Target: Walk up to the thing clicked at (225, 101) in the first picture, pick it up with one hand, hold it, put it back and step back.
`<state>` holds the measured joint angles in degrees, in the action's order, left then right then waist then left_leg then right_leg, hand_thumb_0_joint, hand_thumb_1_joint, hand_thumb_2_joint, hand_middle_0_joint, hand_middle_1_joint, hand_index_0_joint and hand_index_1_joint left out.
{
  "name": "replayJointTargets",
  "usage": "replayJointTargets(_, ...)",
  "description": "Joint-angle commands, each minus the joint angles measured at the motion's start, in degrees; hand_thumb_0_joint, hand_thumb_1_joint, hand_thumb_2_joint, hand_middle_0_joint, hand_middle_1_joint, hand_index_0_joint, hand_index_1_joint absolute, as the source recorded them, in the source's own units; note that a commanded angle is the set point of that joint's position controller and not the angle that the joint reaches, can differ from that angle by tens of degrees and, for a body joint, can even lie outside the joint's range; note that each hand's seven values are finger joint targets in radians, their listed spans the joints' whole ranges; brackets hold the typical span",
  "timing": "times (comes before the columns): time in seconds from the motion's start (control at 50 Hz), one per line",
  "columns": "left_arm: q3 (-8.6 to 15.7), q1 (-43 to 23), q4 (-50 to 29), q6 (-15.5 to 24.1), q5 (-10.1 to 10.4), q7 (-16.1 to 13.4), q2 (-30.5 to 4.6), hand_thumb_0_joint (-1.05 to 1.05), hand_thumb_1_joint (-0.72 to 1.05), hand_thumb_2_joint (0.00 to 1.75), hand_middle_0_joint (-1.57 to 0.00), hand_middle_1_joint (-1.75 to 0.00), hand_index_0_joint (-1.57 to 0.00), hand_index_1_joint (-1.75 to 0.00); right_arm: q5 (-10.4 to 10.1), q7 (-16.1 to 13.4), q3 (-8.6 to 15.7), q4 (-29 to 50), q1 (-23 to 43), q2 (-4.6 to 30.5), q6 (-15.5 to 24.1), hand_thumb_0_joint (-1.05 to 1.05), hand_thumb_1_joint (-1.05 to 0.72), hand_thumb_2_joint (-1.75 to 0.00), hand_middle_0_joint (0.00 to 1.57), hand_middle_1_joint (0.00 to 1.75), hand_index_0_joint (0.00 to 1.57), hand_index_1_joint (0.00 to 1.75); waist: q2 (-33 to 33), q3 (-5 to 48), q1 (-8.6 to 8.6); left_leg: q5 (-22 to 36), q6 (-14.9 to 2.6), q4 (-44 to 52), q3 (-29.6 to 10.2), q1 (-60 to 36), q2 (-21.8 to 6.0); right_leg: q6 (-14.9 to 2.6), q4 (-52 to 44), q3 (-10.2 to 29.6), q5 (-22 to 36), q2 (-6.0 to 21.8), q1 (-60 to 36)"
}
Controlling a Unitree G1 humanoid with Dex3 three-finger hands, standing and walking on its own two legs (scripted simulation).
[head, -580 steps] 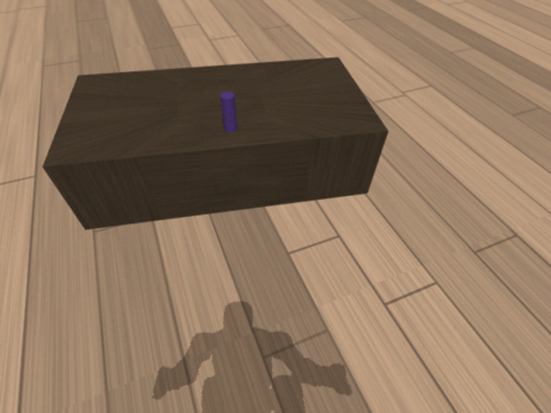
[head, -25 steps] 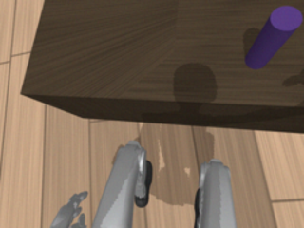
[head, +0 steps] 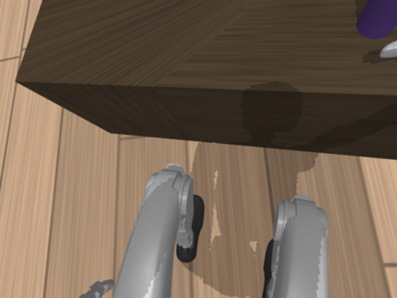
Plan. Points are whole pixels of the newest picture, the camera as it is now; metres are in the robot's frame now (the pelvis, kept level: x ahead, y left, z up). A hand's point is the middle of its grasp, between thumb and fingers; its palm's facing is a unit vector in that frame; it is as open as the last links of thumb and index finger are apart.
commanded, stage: close in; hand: right
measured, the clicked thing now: out of the picture +0.61 -0.20 +0.07
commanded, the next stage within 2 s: close in 0.46 s
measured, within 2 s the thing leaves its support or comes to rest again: leaves its support in 1.94 s
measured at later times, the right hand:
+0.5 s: hand out of the picture +0.59 -0.21 +0.05, palm faces +0.10 +0.99 -0.03, open 17.2 cm
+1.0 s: hand (390, 4) +0.60 -0.20 +0.04, palm faces +0.10 +1.00 -0.02, open 15.4 cm
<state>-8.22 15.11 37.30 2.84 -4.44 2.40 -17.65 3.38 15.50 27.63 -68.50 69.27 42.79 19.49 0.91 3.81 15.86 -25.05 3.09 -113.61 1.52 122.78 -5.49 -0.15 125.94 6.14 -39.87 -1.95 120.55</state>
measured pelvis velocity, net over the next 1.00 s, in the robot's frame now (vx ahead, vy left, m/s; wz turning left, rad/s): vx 0.02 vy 0.00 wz -0.04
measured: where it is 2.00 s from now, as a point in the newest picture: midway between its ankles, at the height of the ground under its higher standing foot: (229, 263)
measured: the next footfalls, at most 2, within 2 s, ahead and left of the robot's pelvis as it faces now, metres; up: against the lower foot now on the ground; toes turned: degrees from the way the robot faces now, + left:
none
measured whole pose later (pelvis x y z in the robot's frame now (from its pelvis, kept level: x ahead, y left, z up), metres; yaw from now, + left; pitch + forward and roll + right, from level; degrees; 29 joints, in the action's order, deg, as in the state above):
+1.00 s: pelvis +0.02 +0.00 +0.02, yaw -3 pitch +37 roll +5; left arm -4.9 14.4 34.1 -1.5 -3.8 2.8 -17.9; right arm 1.7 7.3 24.3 -65.8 66.6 32.0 23.1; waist 1.8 5.1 14.3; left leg -28.4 3.2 -112.2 -0.4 120.8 -6.4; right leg -0.1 121.7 4.0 -41.9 -2.5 117.0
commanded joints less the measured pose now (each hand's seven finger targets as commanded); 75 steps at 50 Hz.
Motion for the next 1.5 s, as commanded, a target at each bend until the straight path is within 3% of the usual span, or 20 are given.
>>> replayJointTargets(0.0,5.2,12.6,-2.2,-0.2,0.4,-0.9,-15.1,0.00,0.89,0.90,-0.20,-0.30,-0.20,-0.30,-2.0,-2.7,2.4,10.7,21.7,14.1,2.3,0.00,0.44,-0.05,0.06,0.04,0.05,0.04,15.0,36.9,0.43,-3.2,-3.74,7.9,3.6,-28.1,2.4,-0.97,-22.2,-1.2,1.3,0.4,-19.2)
replayJointTargets(0.1,5.7,13.0,-4.3,-1.6,0.7,-0.6,-14.3,0.00,0.89,0.91,-0.20,-0.30,-0.20,-0.30,-1.7,-3.9,2.7,10.4,15.2,10.9,3.4,0.00,0.46,-0.06,0.05,0.04,0.05,0.04,13.9,35.9,-0.37,-1.4,-4.07,7.8,3.3,-27.7,2.2,-1.11,-22.5,-1.7,4.6,0.3,-19.2)
replayJointTargets(0.16,6.5,13.6,-5.4,-2.2,0.9,-0.6,-13.9,0.00,0.90,0.91,-0.19,-0.30,-0.19,-0.30,-2.4,-3.9,2.7,15.8,16.4,10.1,4.4,0.00,0.48,-0.06,0.05,0.05,0.04,0.05,15.0,43.5,-0.47,3.2,-4.20,8.1,2.8,-32.5,1.8,-0.95,-22.2,-2.9,10.9,0.3,-24.5)
replayJointTargets(0.18,7.1,13.9,-5.4,-2.4,0.9,-0.7,-13.9,0.00,0.89,0.90,-0.19,-0.30,-0.19,-0.30,-3.0,-4.1,2.7,24.4,22.2,11.0,5.2,0.00,0.48,-0.07,0.04,0.05,0.04,0.05,17.1,46.7,-0.35,3.8,-4.33,8.2,2.5,-33.5,1.8,-0.92,-22.0,-3.2,11.6,0.2,-25.4)
replayJointTargets(0.26,7.8,14.7,-4.0,-2.4,1.0,-0.8,-13.0,0.00,0.89,0.91,-0.19,-0.30,-0.19,-0.30,-3.7,-4.5,0.4,19.2,18.3,5.0,4.7,0.00,0.46,-0.07,0.04,0.05,0.04,0.05,14.0,44.8,0.64,5.6,-4.25,8.9,2.2,-34.9,1.6,-1.10,-20.9,-4.1,12.7,0.2,-23.8)
replayJointTargets(0.3,8.3,14.7,-3.6,-2.5,1.0,-0.9,-13.1,0.00,0.89,0.91,-0.19,-0.30,-0.19,-0.30,-3.5,-5.0,0.9,22.5,20.7,6.5,5.2,0.00,0.43,-0.07,0.05,0.04,0.04,0.04,14.9,44.8,0.06,4.4,-4.26,9.4,1.9,-34.4,1.6,-1.04,-21.4,-4.2,11.5,0.2,-23.5)
replayJointTargets(0.32,8.2,14.5,-3.7,-2.7,1.2,-0.8,-13.3,0.00,0.88,0.91,-0.19,-0.30,-0.19,-0.30,-3.4,-5.2,0.3,16.8,16.5,4.2,4.6,0.00,0.44,-0.07,0.05,0.05,0.04,0.05,13.1,43.2,-0.31,3.2,-4.31,10.0,2.0,-33.9,1.6,-1.02,-22.5,-4.1,10.6,0.2,-24.2)
replayJointTargets(0.38,8.6,14.6,-3.5,-2.9,0.9,-0.8,-13.3,0.00,0.90,0.91,-0.20,-0.31,-0.20,-0.31,-3.0,-5.4,-0.8,18.2,16.3,2.8,4.9,0.00,0.46,-0.07,0.05,0.05,0.04,0.05,13.8,43.5,-0.34,4.6,-4.43,9.7,1.9,-33.6,1.4,-0.68,-22.4,-4.2,12.4,0.3,-25.4)
replayJointTargets(0.46,9.3,13.9,-3.8,-3.1,0.9,-0.5,-12.8,0.00,0.89,0.91,-0.20,-0.31,-0.20,-0.31,-3.5,-5.8,0.0,24.4,21.6,3.9,5.8,0.00,0.46,-0.07,0.06,0.05,0.04,0.05,14.6,48.4,-1.26,6.5,-4.57,9.7,1.3,-36.6,1.2,-0.59,-22.2,-4.4,14.4,0.2,-27.3)
replayJointTargets(0.48,8.7,13.5,-3.4,-3.1,1.1,-0.6,-12.6,0.00,0.90,0.90,-0.20,-0.30,-0.20,-0.30,-3.6,-5.7,-1.3,14.5,15.2,0.5,4.8,0.00,0.45,-0.07,0.06,0.05,0.05,0.05,11.2,44.0,-0.02,5.6,-4.33,10.1,1.7,-35.5,1.2,-0.78,-22.0,-4.3,13.5,0.2,-25.7)
replayJointTargets(0.66,8.9,11.3,-4.0,-3.6,0.7,-0.4,-12.5,0.00,0.88,0.92,-0.21,-0.31,-0.20,-0.31,-2.7,-6.9,-2.5,15.7,20.0,0.8,7.4,0.00,0.44,-0.05,0.29,0.13,0.27,0.13,10.9,40.5,-0.29,-0.7,-4.15,10.8,1.2,-31.8,1.3,-1.31,-23.3,-4.2,5.7,-0.2,-21.8)
replayJointTargets(0.78,8.8,12.2,-3.8,-3.7,0.5,-0.5,-12.7,0.00,0.88,0.91,-0.20,-0.31,-0.20,-0.31,-2.8,-7.4,-2.3,18.5,23.9,1.8,7.9,0.00,0.44,-0.07,0.37,0.18,0.35,0.18,13.7,45.9,-0.40,3.7,-4.53,9.2,1.4,-32.1,1.1,-0.52,-22.6,-3.8,11.6,0.0,-27.0)
replayJointTargets(0.8,8.6,12.5,-3.7,-3.9,0.4,-0.4,-12.7,0.00,0.88,0.91,-0.20,-0.31,-0.20,-0.31,-2.5,-7.4,-3.5,14.4,22.2,0.2,7.4,0.00,0.44,-0.07,0.36,0.19,0.35,0.19,13.2,44.6,0.69,3.6,-4.55,9.1,1.7,-31.7,1.2,-0.47,-22.6,-3.5,11.5,0.0,-26.7)
replayJointTargets(0.82,8.7,12.7,-3.9,-4.0,0.3,-0.3,-12.9,0.00,0.88,0.92,-0.20,-0.31,-0.20,-0.31,-2.6,-7.7,-2.3,19.1,24.7,1.9,7.9,0.00,0.43,-0.08,0.38,0.20,0.36,0.20,14.1,46.2,0.01,4.1,-4.54,9.0,1.6,-32.6,1.1,-0.44,-22.4,-3.6,11.9,-0.1,-27.2)
replayJointTargets(0.84,8.4,12.7,-3.8,-3.9,0.3,-0.3,-12.7,0.00,0.88,0.92,-0.20,-0.31,-0.20,-0.31,-2.3,-7.8,-3.2,12.8,20.6,0.0,7.2,0.00,0.40,-0.09,0.41,0.21,0.39,0.22,12.4,44.9,0.42,4.4,-4.55,9.1,1.7,-33.3,1.1,-0.53,-22.2,-3.9,12.1,-0.1,-26.3)
replayJointTargets(1.04,8.3,13.4,-4.3,-4.9,0.3,0.2,-13.2,0.00,0.88,0.92,-0.20,-0.31,-0.20,-0.31,-2.0,-9.0,-3.1,15.2,22.1,0.1,7.2,0.00,0.33,-0.28,0.71,0.48,0.69,0.48,14.4,44.3,-0.02,4.3,-4.79,7.9,2.1,-30.3,1.1,0.03,-23.1,-2.3,12.7,0.1,-28.1)
replayJointTargets(1.2,8.2,13.3,-4.6,-5.1,0.5,-0.1,-12.6,0.00,0.89,0.91,-0.20,-0.30,-0.19,-0.31,-2.1,-10.3,-2.6,19.3,24.0,1.2,7.3,0.00,0.11,-0.47,0.95,0.70,0.94,0.70,13.8,45.7,0.29,2.5,-4.45,9.4,1.8,-33.7,1.2,-0.64,-23.4,-3.6,9.5,-0.3,-25.4)
replayJointTargets(1.24,8.3,13.6,-4.3,-5.1,0.6,-0.1,-12.6,0.00,0.89,0.91,-0.20,-0.30,-0.19,-0.31,-1.9,-10.3,-3.6,13.4,20.6,-1.3,6.7,0.00,0.05,-0.52,0.99,0.74,0.97,0.74,11.1,42.0,1.15,2.1,-4.47,9.6,2.0,-32.2,1.4,-0.76,-23.3,-3.2,8.9,-0.1,-23.6)
replayJointTargets(1.28,8.0,13.8,-3.8,-5.2,0.2,-0.4,-12.7,0.00,0.89,0.91,-0.20,-0.30,-0.20,-0.31,-1.7,-10.1,-3.7,14.6,22.5,0.0,7.3,0.00,-0.03,-0.57,1.05,0.80,1.03,0.80,11.7,40.5,1.68,2.5,-4.43,9.3,2.0,-31.1,1.4,-0.88,-22.1,-3.7,9.4,-0.1,-22.6)
replayJointTargets(1.48,7.3,13.6,-4.4,-5.2,0.1,-0.2,-12.9,0.00,0.88,0.90,-0.20,-0.30,-0.20,-0.31,-1.4,-10.1,-3.5,11.0,23.7,1.8,7.3,0.00,-0.27,-0.83,1.20,1.02,1.18,1.02,11.4,43.2,1.55,1.3,-4.22,10.0,1.6,-34.7,1.4,-1.18,-21.8,-4.5,7.8,-0.3,-21.5)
